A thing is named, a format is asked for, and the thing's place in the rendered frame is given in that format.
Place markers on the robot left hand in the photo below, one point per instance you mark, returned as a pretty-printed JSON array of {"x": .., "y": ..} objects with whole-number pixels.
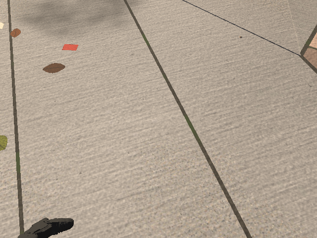
[{"x": 48, "y": 227}]

